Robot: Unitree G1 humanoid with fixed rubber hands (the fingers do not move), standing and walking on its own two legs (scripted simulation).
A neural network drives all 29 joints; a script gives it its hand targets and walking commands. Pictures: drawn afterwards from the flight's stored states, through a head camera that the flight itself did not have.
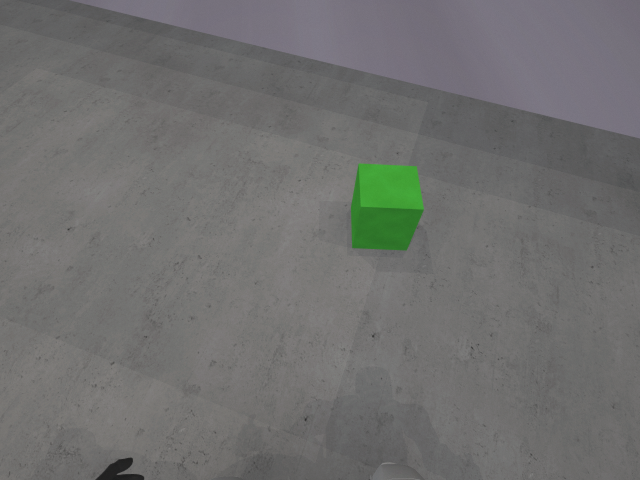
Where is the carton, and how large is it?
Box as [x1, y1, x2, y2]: [351, 163, 423, 249]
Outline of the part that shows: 359,163 351,204 352,247 406,249 423,210 416,166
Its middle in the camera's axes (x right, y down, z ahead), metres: +0.23 -0.10 +1.44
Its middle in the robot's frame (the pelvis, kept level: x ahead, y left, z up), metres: +1.01 -0.26 -0.64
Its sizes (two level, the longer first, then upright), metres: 0.210 0.200 0.250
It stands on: the floor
